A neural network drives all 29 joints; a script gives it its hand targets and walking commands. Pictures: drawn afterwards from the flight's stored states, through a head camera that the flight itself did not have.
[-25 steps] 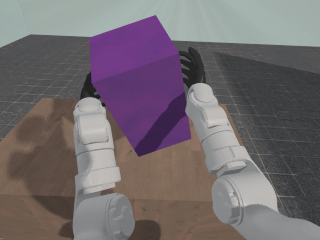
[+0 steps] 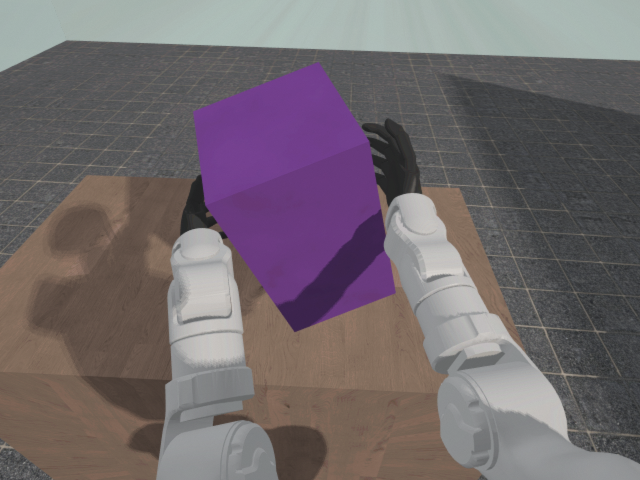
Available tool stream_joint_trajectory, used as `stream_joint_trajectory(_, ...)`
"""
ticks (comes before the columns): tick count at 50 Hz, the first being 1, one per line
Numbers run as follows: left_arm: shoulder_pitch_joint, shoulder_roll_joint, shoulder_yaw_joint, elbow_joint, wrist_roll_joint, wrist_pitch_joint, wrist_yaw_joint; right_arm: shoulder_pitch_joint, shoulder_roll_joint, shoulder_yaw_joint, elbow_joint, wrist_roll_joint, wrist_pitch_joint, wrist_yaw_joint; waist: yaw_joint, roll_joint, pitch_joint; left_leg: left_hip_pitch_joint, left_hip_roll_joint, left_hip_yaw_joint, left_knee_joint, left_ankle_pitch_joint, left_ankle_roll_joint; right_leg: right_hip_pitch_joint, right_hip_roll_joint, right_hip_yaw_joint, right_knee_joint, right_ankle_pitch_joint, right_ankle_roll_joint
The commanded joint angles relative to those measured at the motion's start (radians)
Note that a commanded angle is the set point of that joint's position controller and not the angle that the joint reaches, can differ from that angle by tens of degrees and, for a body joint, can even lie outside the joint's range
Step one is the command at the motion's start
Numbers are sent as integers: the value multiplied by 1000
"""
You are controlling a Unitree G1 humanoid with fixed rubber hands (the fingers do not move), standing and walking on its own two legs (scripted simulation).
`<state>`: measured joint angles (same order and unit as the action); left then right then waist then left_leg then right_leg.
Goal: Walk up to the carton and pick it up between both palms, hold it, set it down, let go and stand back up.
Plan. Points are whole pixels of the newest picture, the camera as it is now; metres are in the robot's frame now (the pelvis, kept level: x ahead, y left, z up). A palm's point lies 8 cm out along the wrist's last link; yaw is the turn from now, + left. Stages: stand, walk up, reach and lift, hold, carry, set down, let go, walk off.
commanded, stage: set down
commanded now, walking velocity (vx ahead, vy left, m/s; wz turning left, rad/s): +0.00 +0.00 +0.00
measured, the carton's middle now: (305, 212) +0.43 +0.01 +0.16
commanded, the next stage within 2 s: none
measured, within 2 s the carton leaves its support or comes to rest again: rests again in 1.62 s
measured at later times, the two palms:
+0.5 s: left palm (203, 259) +0.36 +0.14 +0.14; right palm (389, 207) +0.41 -0.10 +0.18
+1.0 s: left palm (216, 272) +0.37 +0.13 +0.11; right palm (389, 218) +0.43 -0.10 +0.14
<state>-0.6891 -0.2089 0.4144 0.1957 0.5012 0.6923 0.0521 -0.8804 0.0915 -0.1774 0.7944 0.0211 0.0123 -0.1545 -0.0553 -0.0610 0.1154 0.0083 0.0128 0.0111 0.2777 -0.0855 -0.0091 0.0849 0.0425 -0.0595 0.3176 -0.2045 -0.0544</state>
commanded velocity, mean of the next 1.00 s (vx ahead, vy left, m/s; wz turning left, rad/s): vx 0.00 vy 0.00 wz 0.00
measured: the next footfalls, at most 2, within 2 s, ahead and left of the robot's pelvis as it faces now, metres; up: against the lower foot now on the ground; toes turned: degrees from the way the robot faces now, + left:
none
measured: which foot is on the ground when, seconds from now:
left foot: down 0.00-1.00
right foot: down 0.00-1.00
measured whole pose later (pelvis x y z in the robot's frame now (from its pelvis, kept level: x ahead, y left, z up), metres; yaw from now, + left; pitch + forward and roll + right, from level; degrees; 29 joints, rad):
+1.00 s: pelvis +0.01 -0.02 +0.00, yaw +0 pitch -4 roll +1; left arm -0.61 -0.27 0.45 0.32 0.46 0.51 0.15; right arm -0.87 0.07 -0.25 0.98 -0.04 -0.10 -0.08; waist 0.02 -0.03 0.07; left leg -0.12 0.04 0.01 0.28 -0.09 -0.04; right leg -0.05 0.07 -0.06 0.33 -0.21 -0.08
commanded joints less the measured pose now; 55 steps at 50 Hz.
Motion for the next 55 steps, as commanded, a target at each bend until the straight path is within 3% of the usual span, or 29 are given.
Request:
stream_joint_trajectory(1,-696,-359,-404,-131,-122,-124,-151,-583,397,235,-91,-23,-32,110,14,34,-436,160,-8,70,-17,28,55,2,-51,-43,-49,248,112)
stream_joint_trajectory(7,-726,-384,-431,-135,-135,-184,-131,-571,403,206,-50,-46,-70,132,-2,56,-488,186,-1,66,5,90,31,5,-46,-54,-33,324,109)
stream_joint_trajectory(8,-748,-396,-438,-170,-141,-184,-132,-580,408,225,-77,-31,-77,129,7,51,-508,183,-1,52,23,121,25,25,-39,-59,-27,322,113)
stream_joint_trajectory(11,-750,-401,-462,-166,-146,-180,-129,-586,396,221,-79,-29,-82,125,-4,71,-503,183,-1,48,29,117,16,-8,-39,-61,-34,292,111)
stream_joint_trajectory(17,-773,-431,-534,-209,-179,-210,-99,-617,404,264,-145,-13,-106,130,2,96,-640,222,3,33,73,219,1,-20,-32,-63,-14,368,102)
stream_joint_trajectory(26,-719,-416,-453,-135,-149,-212,-80,-582,375,215,-49,-42,-86,160,43,67,-587,171,12,40,31,122,20,-59,-37,-52,-31,262,98)
stream_joint_trajectory(34,-696,-432,-422,-102,-134,-243,-60,-551,373,176,39,-58,-95,182,51,74,-579,171,14,44,35,171,14,-52,-35,-44,-23,336,98)
stream_joint_trajectory(41,-708,-452,-440,-119,-147,-290,-42,-547,390,193,32,-62,-117,186,53,69,-626,151,12,41,45,210,9,-32,-43,-32,-3,449,109)
stream_joint_trajectory(55,-683,-473,-377,-33,-135,-369,-2,-556,386,166,82,-102,-146,210,103,47,-706,89,23,46,40,202,15,-55,-57,-6,9,487,110)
